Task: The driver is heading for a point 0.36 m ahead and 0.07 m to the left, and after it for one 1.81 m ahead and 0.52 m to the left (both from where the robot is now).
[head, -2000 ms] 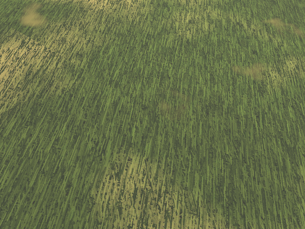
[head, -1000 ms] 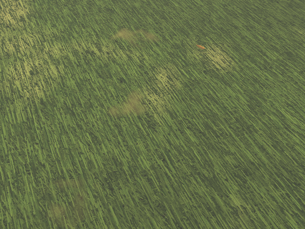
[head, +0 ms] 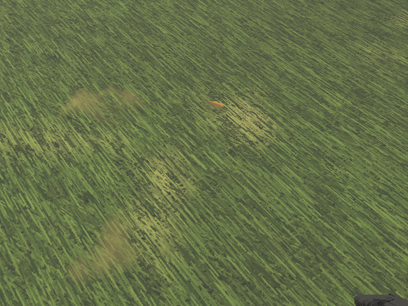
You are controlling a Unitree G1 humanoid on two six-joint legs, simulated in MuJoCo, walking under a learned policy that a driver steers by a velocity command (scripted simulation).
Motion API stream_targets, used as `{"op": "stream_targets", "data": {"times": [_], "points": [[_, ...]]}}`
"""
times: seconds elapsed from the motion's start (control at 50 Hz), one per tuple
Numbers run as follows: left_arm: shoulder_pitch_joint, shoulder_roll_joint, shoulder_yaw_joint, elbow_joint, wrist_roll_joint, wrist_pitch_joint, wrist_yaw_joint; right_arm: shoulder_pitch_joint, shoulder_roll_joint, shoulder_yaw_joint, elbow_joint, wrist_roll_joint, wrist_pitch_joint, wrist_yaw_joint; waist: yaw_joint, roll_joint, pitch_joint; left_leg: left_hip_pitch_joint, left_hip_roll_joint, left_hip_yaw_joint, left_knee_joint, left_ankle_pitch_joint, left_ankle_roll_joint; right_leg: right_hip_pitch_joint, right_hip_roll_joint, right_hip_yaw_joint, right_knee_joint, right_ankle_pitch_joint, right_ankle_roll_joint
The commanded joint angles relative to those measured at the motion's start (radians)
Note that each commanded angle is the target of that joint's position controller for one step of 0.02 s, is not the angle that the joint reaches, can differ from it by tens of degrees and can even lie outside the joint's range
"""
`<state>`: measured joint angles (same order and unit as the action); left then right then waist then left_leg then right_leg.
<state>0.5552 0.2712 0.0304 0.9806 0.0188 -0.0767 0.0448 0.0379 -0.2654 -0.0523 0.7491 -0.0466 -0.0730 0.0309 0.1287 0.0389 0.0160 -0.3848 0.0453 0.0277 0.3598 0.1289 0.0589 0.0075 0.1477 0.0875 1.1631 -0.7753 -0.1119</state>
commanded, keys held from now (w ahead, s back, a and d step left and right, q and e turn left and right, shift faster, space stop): w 0.22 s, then no key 0.14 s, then q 0.64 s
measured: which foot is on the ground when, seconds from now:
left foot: down 0.00-0.40, up 0.42-0.84, down 0.86-1.00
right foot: up 0.00-0.38, down 0.40-0.86, up 0.88-1.00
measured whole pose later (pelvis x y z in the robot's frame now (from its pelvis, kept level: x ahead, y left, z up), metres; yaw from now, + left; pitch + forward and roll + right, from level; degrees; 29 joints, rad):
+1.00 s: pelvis +0.25 +0.04 -0.01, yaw +20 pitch +1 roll -2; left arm 0.16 0.26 0.07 0.90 0.02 0.04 0.03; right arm 0.26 -0.24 -0.07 0.84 -0.02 0.05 -0.02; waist 0.00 -0.03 0.03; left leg -0.26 -0.04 0.00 0.50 -0.25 0.08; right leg -0.51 -0.02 -0.03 0.99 -0.38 0.02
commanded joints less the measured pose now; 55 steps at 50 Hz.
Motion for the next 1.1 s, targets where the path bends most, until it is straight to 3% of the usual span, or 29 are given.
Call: {"op": "stream_targets", "data": {"times": [0.02, 0.04, 0.06, 0.08, 0.1, 0.12, 0.14, 0.22, 0.28, 0.32, 0.38, 0.4, 0.42, 0.44, 0.46, 0.5, 0.52, 0.6, 0.68, 0.78, 0.82, 0.84, 0.86, 0.88, 0.9, 0.94, 0.98, 1.02, 1.1], "points": [[0.112, 0.093, 0.019, -0.034, -0.078, -0.011, 0.017, 0.623, -0.203, -0.058, 0.125, 0.013, 0.001, 0.008, -0.24, 0.176, -0.438, 1.128, 0.415, -0.373, 0.431, 1.084, 0.193, -0.823, 0.004, 0.1, 0.794, -0.004, 0.033], [0.024, 0.127, 0.013, -0.061, -0.069, -0.006, 0.023, 0.544, -0.224, -0.073, 0.105, 0.032, 0.008, 0.0, -0.261, 0.157, -0.481, 1.088, 0.462, -0.506, 0.265, 0.489, 0.292, -0.959, -0.051, 0.051, 0.795, 0.101, 0.049], [-0.086, 0.123, 0.008, -0.063, -0.012, 0.002, 0.016, 0.433, -0.147, -0.059, 0.079, 0.017, 0.013, -0.022, -0.248, 0.043, -0.357, 0.829, 0.406, -0.5, 0.097, 0.065, 0.282, -0.944, -0.117, -0.005, 0.717, 0.244, 0.046], [-0.174, 0.116, 0.009, -0.088, 0.023, 0.006, -0.007, 0.356, -0.105, -0.036, 0.075, 0.013, 0.008, -0.037, -0.209, -0.019, -0.211, 0.587, 0.357, -0.47, 0.001, -0.122, 0.267, -0.901, -0.149, -0.014, 0.591, 0.315, 0.044], [-0.23, 0.106, 0.015, -0.108, 0.046, 0.011, -0.027, 0.335, -0.095, -0.023, 0.095, 0.017, -0.011, -0.043, -0.168, -0.057, -0.1, 0.386, 0.338, -0.451, -0.046, -0.09, 0.239, -0.829, -0.175, 0.018, 0.409, 0.399, 0.039], [-0.233, 0.076, 0.012, -0.099, 0.054, 0.026, -0.042, 0.332, -0.093, -0.02, 0.115, 0.017, -0.025, -0.037, -0.129, -0.042, -0.032, 0.233, 0.319, -0.425, -0.074, -0.012, 0.228, -0.747, -0.2, 0.013, 0.325, 0.406, 0.043], [-0.277, 0.028, -0.001, -0.121, 0.04, 0.041, -0.054, 0.312, -0.091, -0.017, 0.142, 0.025, -0.033, -0.032, -0.083, -0.036, 0.055, 0.069, 0.238, -0.312, -0.147, 0.007, 0.196, -0.674, -0.227, -0.02, 0.108, 0.462, 0.071], [-0.321, -0.034, -0.029, -0.116, 0.015, 0.018, -0.086, 0.277, -0.054, -0.012, 0.158, 0.044, -0.041, -0.006, -0.074, 0.084, -0.021, 0.035, 0.102, -0.078, -0.154, 0.269, 0.143, -0.415, -0.212, -0.093, -0.345, 0.757, 0.074], [-0.44, -0.014, -0.029, -0.124, 0.008, 0.013, -0.076, 0.348, -0.054, -0.008, 0.19, 0.063, -0.028, -0.005, -0.123, 0.034, -0.003, 0.154, 0.109, -0.074, -0.139, 0.337, 0.108, -0.395, -0.173, -0.129, -0.488, 0.848, 0.061], [-0.486, 0.002, -0.026, -0.132, 0.014, 0.011, -0.066, 0.388, -0.056, -0.006, 0.212, 0.053, -0.015, -0.01, -0.139, 0.02, 0.011, 0.244, 0.122, -0.083, -0.089, 0.356, 0.09, -0.401, -0.159, -0.127, -0.548, 0.821, 0.047], [-0.37, 0.029, -0.013, -0.076, 0.028, -0.01, -0.053, 0.411, -0.055, 0.001, 0.236, 0.039, 0.003, -0.026, -0.1, 0.0, -0.008, 0.288, 0.089, -0.089, 0.109, 0.325, 0.052, -0.231, -0.133, -0.111, -0.701, 0.838, 0.025], [-0.285, 0.078, -0.001, -0.055, 0.038, -0.027, -0.044, 0.445, -0.051, 0.003, 0.232, 0.041, 0.002, -0.03, -0.081, -0.061, -0.067, 0.213, 0.042, -0.066, 0.251, 0.17, 0.026, -0.066, -0.225, -0.041, -0.703, 1.155, 0.007], [-0.194, 0.135, 0.016, -0.043, 0.044, -0.026, -0.038, 0.582, 0.033, 0.026, 0.224, 0.065, 0.004, -0.037, -0.103, -0.223, -0.232, 0.017, -0.023, -0.026, 0.496, -0.373, 0.002, 0.224, -0.502, 0.186, -0.613, 1.592, -0.108], [-0.173, 0.12, 0.023, -0.056, -0.001, -0.005, -0.042, 0.583, 0.001, 0.015, 0.24, 0.079, 0.025, -0.054, -0.062, -0.23, -0.359, -0.039, -0.108, -0.022, 0.725, -0.824, -0.008, 0.248, -0.606, 0.307, -0.628, 1.675, -0.21], [-0.227, 0.106, 0.021, -0.07, -0.024, 0.009, -0.04, 0.504, -0.063, -0.009, 0.223, 0.051, 0.044, -0.058, -0.078, -0.123, -0.276, -0.091, -0.092, -0.063, 0.795, -0.81, -0.012, 0.141, -0.56, 0.253, -0.682, 1.52, -0.201], [-0.369, 0.054, 0.009, -0.095, -0.014, 0.023, -0.019, 0.391, -0.037, -0.015, 0.193, 0.028, 0.065, -0.048, -0.124, -0.118, -0.092, -0.122, -0.033, -0.059, 0.783, -0.677, -0.027, -0.083, -0.484, 0.13, -0.805, 1.24, -0.144], [-0.395, 0.044, 0.008, -0.096, -0.012, 0.026, -0.01, 0.387, -0.028, -0.017, 0.189, 0.021, 0.078, -0.044, -0.148, -0.135, -0.057, -0.078, -0.017, -0.055, 0.757, -0.621, -0.041, -0.177, -0.454, 0.074, -0.846, 1.166, -0.121], [-0.424, 0.046, 0.017, -0.107, -0.001, 0.023, -0.005, 0.401, 0.001, -0.023, 0.183, 0.021, 0.118, -0.041, -0.19, -0.116, -0.086, 0.002, -0.022, -0.019, 0.735, -0.546, -0.064, -0.299, -0.424, -0.044, -0.884, 1.009, -0.123], [-0.408, 0.064, 0.028, -0.1, 0.007, 0.037, 0.0, 0.296, 0.001, -0.021, 0.133, 0.018, 0.139, -0.037, -0.164, -0.159, -0.07, -0.002, -0.003, 0.007, 0.57, -0.499, -0.055, -0.314, -0.427, -0.083, -0.908, 0.727, -0.106], [-0.376, 0.11, 0.05, -0.092, 0.01, 0.065, -0.006, 0.236, -0.02, -0.021, 0.081, 0.024, 0.142, -0.024, -0.136, -0.157, -0.085, 0.05, -0.017, 0.054, 0.427, -0.554, -0.026, -0.281, -0.479, -0.084, -0.864, 0.611, -0.092], [-0.396, 0.126, 0.059, -0.095, 0.005, 0.079, -0.004, 0.274, -0.017, -0.021, 0.08, 0.027, 0.134, -0.021, -0.164, -0.137, -0.088, 0.147, -0.039, 0.078, 0.271, -0.496, -0.001, -0.309, -0.469, -0.119, -0.795, 0.574, -0.04], [-0.376, 0.121, 0.063, -0.087, 0.007, 0.088, -0.003, 0.298, -0.035, -0.026, 0.087, 0.023, 0.125, -0.022, -0.173, -0.081, -0.07, 0.207, -0.039, 0.034, 0.145, -0.44, 0.018, -0.359, -0.443, -0.161, -0.71, 0.521, 0.018], [-0.329, 0.073, 0.058, -0.085, 0.01, 0.102, -0.01, 0.296, -0.104, -0.04, 0.076, 0.013, 0.113, -0.03, -0.159, 0.14, -0.027, 0.218, 0.119, -0.223, -0.075, -0.454, 0.054, -0.461, -0.34, -0.262, -0.482, 0.367, 0.099], [-0.394, 0.033, 0.047, -0.154, -0.002, 0.11, 0.002, 0.294, -0.248, -0.071, 0.049, 0.022, 0.11, -0.037, -0.17, 0.318, 0.054, 0.164, 0.353, -0.589, -0.169, -0.286, 0.175, -0.678, -0.143, -0.25, -0.328, 0.157, 0.158], [-0.461, 0.055, 0.049, -0.163, 0.012, 0.119, 0.005, 0.349, -0.215, -0.07, 0.075, 0.012, 0.111, -0.052, -0.193, 0.154, 0.071, 0.122, 0.33, -0.518, -0.145, -0.196, 0.215, -0.64, -0.177, -0.117, -0.17, 0.199, 0.151], [-0.403, 0.046, 0.051, -0.135, -0.011, 0.112, -0.01, 0.227, -0.154, -0.054, 0.051, 0.02, 0.113, -0.059, -0.114, 0.079, 0.058, 0.126, 0.195, -0.354, -0.103, -0.211, 0.166, -0.623, -0.184, -0.065, -0.14, 0.363, 0.136], [-0.368, 0.073, 0.059, -0.112, 0.014, 0.105, -0.019, 0.165, -0.124, -0.046, 0.017, 0.031, 0.108, -0.053, -0.104, 0.076, -0.01, 0.204, 0.145, -0.3, -0.065, -0.031, 0.155, -0.615, -0.168, -0.07, -0.092, 0.427, 0.127], [-0.357, 0.064, 0.059, -0.111, 0.007, 0.108, -0.023, 0.198, -0.119, -0.045, 0.022, 0.038, 0.099, -0.046, -0.111, 0.033, -0.059, 0.27, 0.143, -0.289, -0.04, 0.077, 0.162, -0.61, -0.162, -0.068, -0.076, 0.439, 0.134], [-0.379, 0.048, 0.05, -0.117, -0.001, 0.12, -0.017, 0.255, -0.111, -0.038, 0.046, 0.032, 0.087, -0.053, -0.144, 0.063, -0.058, 0.34, 0.145, -0.3, -0.039, 0.085, 0.167, -0.598, -0.169, -0.063, -0.185, 0.435, 0.148]]}}
Velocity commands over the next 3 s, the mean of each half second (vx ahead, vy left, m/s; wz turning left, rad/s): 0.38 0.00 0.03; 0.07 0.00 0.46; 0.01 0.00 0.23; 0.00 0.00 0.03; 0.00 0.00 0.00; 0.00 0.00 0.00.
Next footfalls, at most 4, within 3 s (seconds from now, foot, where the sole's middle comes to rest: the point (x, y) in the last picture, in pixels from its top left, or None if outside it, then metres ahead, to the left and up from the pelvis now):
0.40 right None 0.38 -0.07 -0.79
0.86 left None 0.27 0.12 -0.79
1.36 right None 0.32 -0.07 -0.79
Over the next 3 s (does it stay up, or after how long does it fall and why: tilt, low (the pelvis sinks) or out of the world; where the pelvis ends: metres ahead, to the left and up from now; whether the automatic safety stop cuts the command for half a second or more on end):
stays up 0.29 -0.01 -0.01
